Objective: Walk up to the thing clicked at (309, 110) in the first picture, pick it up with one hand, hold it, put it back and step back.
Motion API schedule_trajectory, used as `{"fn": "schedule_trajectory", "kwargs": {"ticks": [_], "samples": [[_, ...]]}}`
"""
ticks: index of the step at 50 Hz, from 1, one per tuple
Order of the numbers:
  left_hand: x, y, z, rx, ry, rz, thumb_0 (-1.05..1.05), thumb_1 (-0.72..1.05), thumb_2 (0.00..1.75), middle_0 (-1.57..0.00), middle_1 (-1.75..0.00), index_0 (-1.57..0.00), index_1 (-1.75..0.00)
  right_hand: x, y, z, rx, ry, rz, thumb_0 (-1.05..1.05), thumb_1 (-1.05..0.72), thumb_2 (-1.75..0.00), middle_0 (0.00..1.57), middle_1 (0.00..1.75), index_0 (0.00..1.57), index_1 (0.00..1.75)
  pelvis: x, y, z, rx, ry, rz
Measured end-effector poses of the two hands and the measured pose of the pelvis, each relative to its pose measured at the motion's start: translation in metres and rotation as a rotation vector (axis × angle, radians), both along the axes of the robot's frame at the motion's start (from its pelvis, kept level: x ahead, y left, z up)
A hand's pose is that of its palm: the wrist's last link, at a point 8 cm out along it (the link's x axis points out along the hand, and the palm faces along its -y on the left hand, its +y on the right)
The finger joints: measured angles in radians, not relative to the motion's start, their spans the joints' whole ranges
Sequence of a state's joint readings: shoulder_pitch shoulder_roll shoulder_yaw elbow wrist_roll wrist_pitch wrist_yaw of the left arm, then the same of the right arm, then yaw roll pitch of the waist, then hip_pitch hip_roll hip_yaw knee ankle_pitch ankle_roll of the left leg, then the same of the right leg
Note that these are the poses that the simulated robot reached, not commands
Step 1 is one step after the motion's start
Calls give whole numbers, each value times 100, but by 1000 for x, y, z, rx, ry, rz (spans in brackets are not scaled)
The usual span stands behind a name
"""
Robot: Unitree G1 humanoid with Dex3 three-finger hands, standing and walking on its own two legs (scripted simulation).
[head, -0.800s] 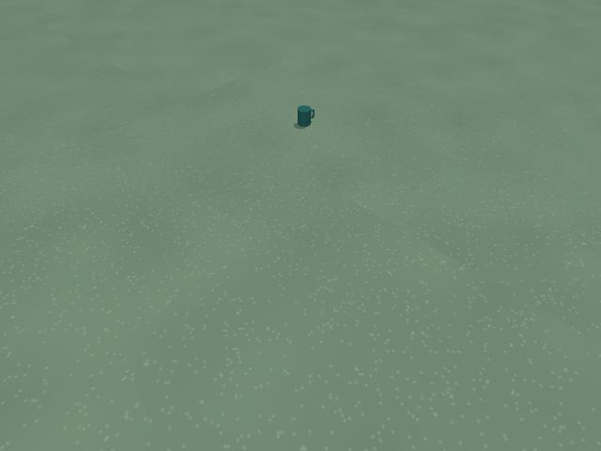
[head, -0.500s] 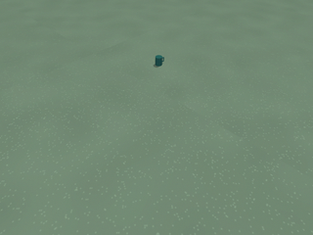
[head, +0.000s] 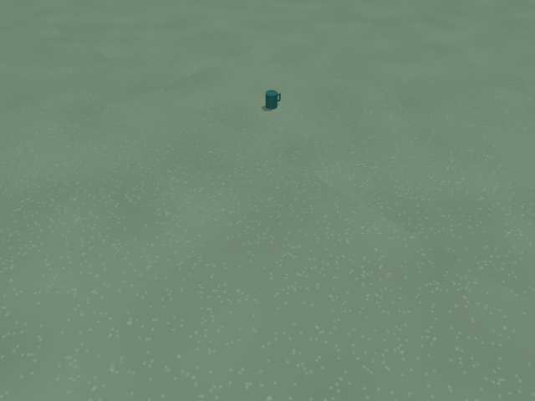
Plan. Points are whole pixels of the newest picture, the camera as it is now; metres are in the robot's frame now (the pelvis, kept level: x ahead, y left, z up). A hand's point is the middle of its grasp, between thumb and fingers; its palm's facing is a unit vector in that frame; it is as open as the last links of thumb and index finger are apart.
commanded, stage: stand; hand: left
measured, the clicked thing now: (273, 99) +2.26 -0.05 -0.73
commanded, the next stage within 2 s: walk up in 0.32 s
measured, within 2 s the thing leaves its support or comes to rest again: neither
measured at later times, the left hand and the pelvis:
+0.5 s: hand out of the picture +0.10 +0.27 -0.15, palm faces -0.06 -0.93 -0.36, open 7.4 cm; pelvis +0.03 -0.01 -0.01, yaw -4 degrees
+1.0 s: hand (159, 347) +0.30 +0.23 -0.19, palm faces -0.06 -0.93 -0.36, open 7.4 cm; pelvis +0.28 -0.06 -0.04, yaw -5 degrees
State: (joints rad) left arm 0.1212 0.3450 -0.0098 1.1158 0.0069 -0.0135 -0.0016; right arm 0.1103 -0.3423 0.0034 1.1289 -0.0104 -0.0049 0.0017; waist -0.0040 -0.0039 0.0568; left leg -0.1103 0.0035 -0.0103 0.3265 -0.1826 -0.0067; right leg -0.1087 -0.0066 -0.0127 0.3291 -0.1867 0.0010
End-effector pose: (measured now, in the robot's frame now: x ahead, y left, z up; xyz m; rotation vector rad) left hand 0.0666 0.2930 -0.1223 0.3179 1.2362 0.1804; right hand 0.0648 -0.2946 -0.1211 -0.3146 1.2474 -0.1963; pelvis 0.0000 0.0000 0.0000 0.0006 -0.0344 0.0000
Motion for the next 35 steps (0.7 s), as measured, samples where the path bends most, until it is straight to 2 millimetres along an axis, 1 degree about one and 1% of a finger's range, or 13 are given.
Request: {"fn": "schedule_trajectory", "kwargs": {"ticks": [9, 17, 20, 23, 26, 28, 30, 32, 33, 35], "samples": [[9, -1, 2, 1, -18, 0, 1, 91, 90, -21, -30, -20, -30, 8, -1, 1, -3, -17, 5, 1, -91, -90, 20, 30, 21, 30, 3, -1, 0, 1, -2, 0], [11, 0, 3, -3, -22, -1, 1, 91, 90, -21, -30, -20, -30, 10, -2, 2, 2, -21, 7, 1, -91, -90, 20, 30, 21, 30, 5, -2, 0, 1, 5, -3], [14, 6, 6, -14, -40, -9, 1, 91, 90, -21, -30, -21, -30, 13, -10, 5, 9, -60, 7, 1, -91, -90, 20, 30, 21, 30, 12, -3, -2, 8, 26, -21], [23, 15, 6, 8, -42, -20, 1, 91, 90, -21, -30, -21, -30, 16, -27, 4, -8, -91, -10, 1, -91, -90, 20, 30, 21, 30, 21, -6, -9, 19, 37, -45], [39, 17, 9, 40, -25, -53, 1, 91, 90, -21, -30, -20, -30, 18, -46, 2, -23, -110, -55, 1, -91, -90, 20, 30, 21, 30, 34, -15, -14, 33, 26, -89], [56, 12, 13, 52, -23, -71, 1, 91, 90, -21, -30, -20, -30, 19, -61, 1, -25, -109, -83, 1, -91, -90, 20, 30, 21, 30, 47, -24, -14, 34, 24, -99], [74, 5, 17, 65, -56, -77, 1, 91, 90, -21, -30, -20, -30, 25, -76, -4, -29, -87, -95, 1, -91, -90, 20, 30, 21, 30, 63, -34, -17, 11, 25, -95], [86, 0, 21, 80, -102, -70, 1, 91, 90, -21, -30, -20, -30, 39, -86, -6, -35, -54, -91, 1, -91, -90, 20, 30, 21, 30, 78, -43, -18, -4, 27, -85], [90, -3, 23, 83, -111, -60, 1, 91, 90, -21, -30, -20, -30, 49, -87, -5, -33, -46, -83, 1, -91, -90, 20, 30, 21, 30, 87, -46, -16, -2, 25, -87], [95, -8, 27, 86, -100, -44, 1, 91, 90, -21, -30, -20, -30, 76, -89, 0, -21, -59, -62, 1, -91, -90, 20, 30, 20, 30, 105, -50, -10, 3, 19, -96]]}}
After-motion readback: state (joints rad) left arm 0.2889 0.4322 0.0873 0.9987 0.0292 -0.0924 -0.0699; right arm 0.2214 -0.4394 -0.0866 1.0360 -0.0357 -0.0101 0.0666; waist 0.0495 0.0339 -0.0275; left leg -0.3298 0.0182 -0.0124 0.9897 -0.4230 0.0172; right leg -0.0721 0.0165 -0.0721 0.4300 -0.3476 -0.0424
